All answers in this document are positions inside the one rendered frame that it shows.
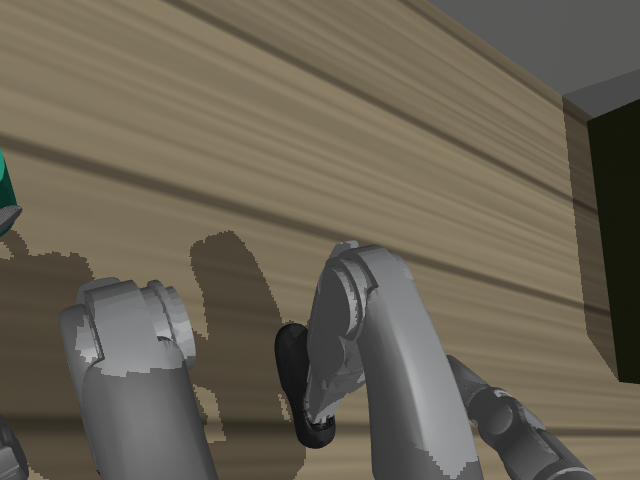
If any left robot hand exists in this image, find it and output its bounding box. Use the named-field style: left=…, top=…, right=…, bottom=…
left=0, top=205, right=22, bottom=233

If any bottle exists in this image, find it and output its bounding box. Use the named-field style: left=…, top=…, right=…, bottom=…
left=0, top=149, right=17, bottom=237

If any right robot hand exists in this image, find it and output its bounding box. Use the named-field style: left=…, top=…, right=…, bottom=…
left=446, top=355, right=491, bottom=420

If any right robot foot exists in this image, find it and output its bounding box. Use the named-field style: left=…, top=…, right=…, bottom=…
left=275, top=323, right=335, bottom=449

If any right robot arm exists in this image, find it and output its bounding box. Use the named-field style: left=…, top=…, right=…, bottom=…
left=467, top=387, right=596, bottom=480

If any left robot arm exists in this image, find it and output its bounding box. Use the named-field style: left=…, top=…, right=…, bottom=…
left=0, top=414, right=29, bottom=480

